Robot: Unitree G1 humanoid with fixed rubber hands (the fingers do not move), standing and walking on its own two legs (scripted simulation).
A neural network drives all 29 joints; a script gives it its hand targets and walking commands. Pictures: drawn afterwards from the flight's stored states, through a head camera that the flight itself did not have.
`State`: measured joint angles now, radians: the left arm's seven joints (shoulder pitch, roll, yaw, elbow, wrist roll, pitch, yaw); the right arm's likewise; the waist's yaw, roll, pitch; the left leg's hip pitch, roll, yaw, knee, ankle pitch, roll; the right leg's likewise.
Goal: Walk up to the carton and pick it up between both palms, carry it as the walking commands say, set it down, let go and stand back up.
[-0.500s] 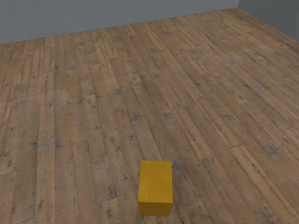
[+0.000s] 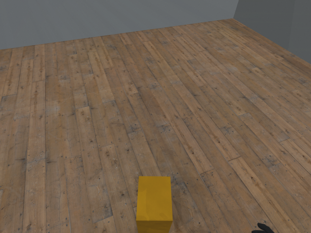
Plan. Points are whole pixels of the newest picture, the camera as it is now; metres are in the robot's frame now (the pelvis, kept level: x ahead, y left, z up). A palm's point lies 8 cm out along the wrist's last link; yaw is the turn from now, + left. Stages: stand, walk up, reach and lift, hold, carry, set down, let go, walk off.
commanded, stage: walk up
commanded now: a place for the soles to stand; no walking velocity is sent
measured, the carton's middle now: (153, 206) +0.40 +0.00 -0.64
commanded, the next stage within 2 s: reach and lift in 0.36 s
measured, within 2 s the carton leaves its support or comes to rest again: neither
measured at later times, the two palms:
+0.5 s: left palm out of the picture +0.13 +0.28 -0.12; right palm out of the picture +0.13 -0.29 -0.11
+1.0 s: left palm (76, 217) +0.22 +0.25 -0.17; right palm (235, 211) +0.23 -0.24 -0.16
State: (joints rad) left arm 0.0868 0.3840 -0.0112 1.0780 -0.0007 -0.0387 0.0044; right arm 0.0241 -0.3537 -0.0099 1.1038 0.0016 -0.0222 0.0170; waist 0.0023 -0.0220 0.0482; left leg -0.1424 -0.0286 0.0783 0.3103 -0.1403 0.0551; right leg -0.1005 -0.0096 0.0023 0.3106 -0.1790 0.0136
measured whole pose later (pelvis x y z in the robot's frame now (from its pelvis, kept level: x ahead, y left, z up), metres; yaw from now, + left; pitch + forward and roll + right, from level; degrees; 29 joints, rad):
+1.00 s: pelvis -0.01 -0.03 -0.06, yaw +1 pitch +14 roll -1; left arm -0.15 0.30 0.17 0.61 0.01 0.22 -0.07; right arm -0.13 -0.15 -0.09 0.56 0.00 0.23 -0.04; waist -0.01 -0.03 0.07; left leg -0.77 0.00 0.01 0.92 -0.39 0.02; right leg -0.72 0.02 -0.03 0.93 -0.44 -0.03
